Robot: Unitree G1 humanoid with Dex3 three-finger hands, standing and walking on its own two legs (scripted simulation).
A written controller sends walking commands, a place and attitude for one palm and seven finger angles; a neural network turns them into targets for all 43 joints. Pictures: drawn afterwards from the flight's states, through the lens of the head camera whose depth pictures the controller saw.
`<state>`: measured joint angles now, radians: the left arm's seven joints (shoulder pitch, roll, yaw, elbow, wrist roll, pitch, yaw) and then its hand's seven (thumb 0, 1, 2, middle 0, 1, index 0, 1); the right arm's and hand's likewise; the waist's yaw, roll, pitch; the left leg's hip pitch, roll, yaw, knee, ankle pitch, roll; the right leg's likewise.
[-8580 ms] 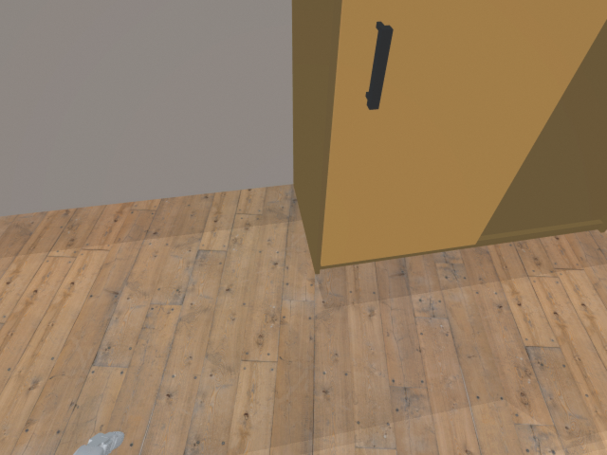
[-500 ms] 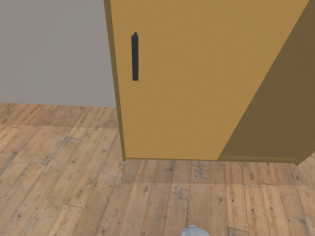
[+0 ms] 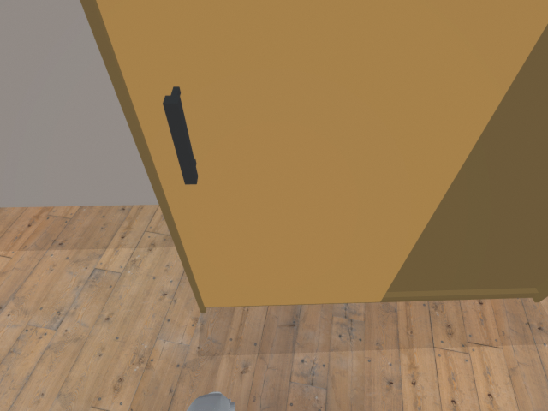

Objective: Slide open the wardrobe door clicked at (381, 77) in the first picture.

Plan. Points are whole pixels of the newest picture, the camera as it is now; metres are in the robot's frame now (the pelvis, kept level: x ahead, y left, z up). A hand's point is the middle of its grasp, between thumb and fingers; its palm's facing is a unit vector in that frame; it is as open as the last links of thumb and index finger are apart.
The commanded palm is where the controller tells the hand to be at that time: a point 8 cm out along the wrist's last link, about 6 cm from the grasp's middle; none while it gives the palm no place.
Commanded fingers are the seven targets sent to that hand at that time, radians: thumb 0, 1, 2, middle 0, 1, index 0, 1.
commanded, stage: come to a stop and stand still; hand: left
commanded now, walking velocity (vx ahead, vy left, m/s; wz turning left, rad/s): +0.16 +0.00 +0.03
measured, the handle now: (184, 137) +0.55 +0.19 +0.09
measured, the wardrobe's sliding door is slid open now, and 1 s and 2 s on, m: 0.00 0.00 0.00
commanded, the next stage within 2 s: look again from close up in 1.56 s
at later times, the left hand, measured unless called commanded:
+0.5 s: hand out of the picture +0.05 +0.20 -0.18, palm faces +0.02 -0.97 -0.24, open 7.3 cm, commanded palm none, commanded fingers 0.00 0.90 0.90 -0.20 -0.30 -0.20 -0.30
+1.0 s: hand out of the picture -0.01 +0.16 -0.16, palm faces +0.08 -0.97 -0.24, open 7.3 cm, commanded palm none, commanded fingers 0.00 0.90 0.90 -0.20 -0.30 -0.20 -0.30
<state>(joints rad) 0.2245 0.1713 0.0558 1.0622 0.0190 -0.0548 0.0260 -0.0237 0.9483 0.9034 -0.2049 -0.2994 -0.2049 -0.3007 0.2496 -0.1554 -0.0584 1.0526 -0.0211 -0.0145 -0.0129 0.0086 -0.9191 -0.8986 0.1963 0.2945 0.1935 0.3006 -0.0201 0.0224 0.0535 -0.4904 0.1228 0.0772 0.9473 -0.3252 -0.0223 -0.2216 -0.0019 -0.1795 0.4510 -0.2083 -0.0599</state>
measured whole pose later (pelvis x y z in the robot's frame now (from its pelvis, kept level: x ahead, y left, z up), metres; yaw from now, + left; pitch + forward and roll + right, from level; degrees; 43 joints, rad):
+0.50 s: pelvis +0.03 +0.01 +0.00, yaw -3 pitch -1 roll +0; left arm 0.25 0.17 0.06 1.03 0.02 0.05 0.03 0.00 0.91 0.90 -0.20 -0.30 -0.20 -0.30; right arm 0.10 -0.15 -0.06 1.01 -0.02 0.01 -0.04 -0.02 -0.93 -0.90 0.20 0.30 0.20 0.30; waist 0.01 0.01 0.10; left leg -0.32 0.09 0.16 0.49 -0.15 0.01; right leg -0.34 -0.05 -0.05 0.80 -0.47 0.02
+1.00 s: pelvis +0.00 -0.01 +0.00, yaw -1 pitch +0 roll +1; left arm 0.31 0.14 0.03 1.06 0.03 -0.01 0.04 0.00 0.91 0.90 -0.21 -0.30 -0.21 -0.30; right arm 0.29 -0.19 -0.04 1.06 -0.01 0.04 0.00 0.01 -0.91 -0.90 0.20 0.29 0.19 0.30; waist 0.04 0.01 0.05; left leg -0.25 0.02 0.05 0.62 -0.39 -0.04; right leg -0.27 -0.08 -0.09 0.46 -0.20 0.00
